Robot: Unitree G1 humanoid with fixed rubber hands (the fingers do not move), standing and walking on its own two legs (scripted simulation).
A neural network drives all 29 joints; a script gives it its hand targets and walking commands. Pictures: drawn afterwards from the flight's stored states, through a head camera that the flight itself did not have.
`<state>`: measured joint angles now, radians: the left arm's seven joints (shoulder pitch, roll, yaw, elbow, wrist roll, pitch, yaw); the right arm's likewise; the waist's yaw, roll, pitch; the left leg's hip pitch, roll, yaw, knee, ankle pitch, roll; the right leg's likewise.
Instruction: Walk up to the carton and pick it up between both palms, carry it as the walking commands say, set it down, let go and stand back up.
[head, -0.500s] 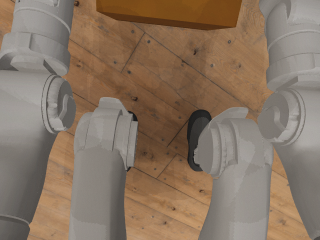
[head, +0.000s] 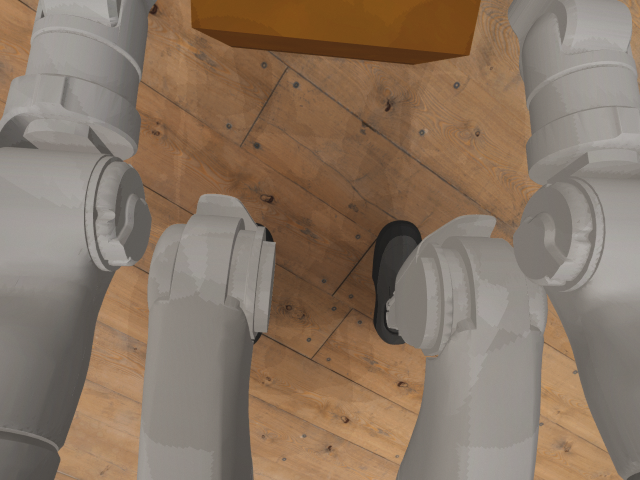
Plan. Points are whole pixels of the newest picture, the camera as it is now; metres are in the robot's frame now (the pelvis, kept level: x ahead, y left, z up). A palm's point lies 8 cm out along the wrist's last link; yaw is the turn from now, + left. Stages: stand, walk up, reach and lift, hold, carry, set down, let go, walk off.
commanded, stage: set down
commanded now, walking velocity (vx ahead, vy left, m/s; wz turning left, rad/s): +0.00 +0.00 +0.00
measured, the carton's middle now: out of the picture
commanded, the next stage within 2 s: let go in 1.86 s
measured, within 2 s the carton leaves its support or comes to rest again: neither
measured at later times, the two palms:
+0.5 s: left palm out of the picture +0.55 +0.22 -0.17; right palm out of the picture +0.54 -0.18 -0.17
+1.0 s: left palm out of the picture +0.56 +0.23 -0.05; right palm out of the picture +0.55 -0.17 -0.05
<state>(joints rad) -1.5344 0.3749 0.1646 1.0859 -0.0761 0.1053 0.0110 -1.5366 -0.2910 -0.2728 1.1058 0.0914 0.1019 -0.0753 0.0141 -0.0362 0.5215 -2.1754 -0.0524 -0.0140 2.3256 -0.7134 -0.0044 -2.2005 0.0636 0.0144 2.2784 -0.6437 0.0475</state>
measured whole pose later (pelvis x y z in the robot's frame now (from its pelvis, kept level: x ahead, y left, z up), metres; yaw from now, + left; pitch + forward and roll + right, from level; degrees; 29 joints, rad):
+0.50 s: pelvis -0.02 +0.00 +0.01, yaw +1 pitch +32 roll -2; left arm -1.61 0.50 0.08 1.24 -0.22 0.10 0.03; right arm -1.56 -0.37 -0.17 1.19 0.21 0.09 -0.11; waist -0.01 -0.02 0.52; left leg -2.19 -0.05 -0.02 2.28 -0.64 0.00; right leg -2.20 0.05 0.00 2.24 -0.59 0.04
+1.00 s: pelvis -0.02 +0.00 +0.08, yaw +1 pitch +31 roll -2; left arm -1.58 0.53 0.12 0.99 -0.20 0.23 0.05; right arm -1.53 -0.37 -0.19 0.91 0.21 0.24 -0.16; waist -0.02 -0.01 0.52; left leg -1.97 -0.04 -0.01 2.04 -0.60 0.01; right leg -1.98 0.04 0.02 1.99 -0.55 0.04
